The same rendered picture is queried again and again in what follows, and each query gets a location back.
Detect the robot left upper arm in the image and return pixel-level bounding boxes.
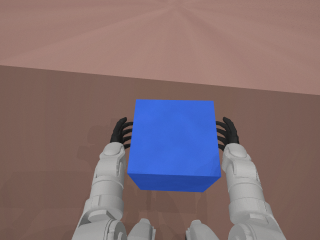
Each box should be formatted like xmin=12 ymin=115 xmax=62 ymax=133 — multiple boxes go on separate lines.
xmin=72 ymin=218 xmax=128 ymax=240

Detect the robot left shin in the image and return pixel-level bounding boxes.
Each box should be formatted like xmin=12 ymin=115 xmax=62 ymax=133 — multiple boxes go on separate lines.
xmin=139 ymin=218 xmax=151 ymax=224

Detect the robot left hand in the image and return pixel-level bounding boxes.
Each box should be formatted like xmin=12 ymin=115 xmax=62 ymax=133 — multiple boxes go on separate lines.
xmin=110 ymin=117 xmax=133 ymax=149

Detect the robot right hand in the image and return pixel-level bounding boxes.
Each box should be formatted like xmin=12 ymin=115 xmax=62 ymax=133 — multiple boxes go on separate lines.
xmin=215 ymin=117 xmax=240 ymax=151

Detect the robot right shin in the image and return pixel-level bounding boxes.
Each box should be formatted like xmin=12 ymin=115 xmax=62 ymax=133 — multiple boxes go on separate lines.
xmin=190 ymin=219 xmax=201 ymax=227

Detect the carton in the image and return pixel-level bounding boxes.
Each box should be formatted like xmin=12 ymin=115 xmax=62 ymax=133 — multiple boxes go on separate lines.
xmin=127 ymin=99 xmax=222 ymax=193

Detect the robot shin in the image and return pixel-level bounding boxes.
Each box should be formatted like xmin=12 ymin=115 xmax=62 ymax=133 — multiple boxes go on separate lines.
xmin=139 ymin=218 xmax=151 ymax=224
xmin=190 ymin=219 xmax=201 ymax=227

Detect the robot right upper arm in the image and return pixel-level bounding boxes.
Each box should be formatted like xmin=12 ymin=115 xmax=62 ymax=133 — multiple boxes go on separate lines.
xmin=228 ymin=222 xmax=286 ymax=240

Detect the robot left forearm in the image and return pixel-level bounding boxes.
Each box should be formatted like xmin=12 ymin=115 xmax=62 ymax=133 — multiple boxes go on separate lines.
xmin=71 ymin=142 xmax=127 ymax=240

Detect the robot right forearm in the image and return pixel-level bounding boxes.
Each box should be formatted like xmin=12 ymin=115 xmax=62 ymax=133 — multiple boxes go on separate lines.
xmin=221 ymin=143 xmax=285 ymax=237

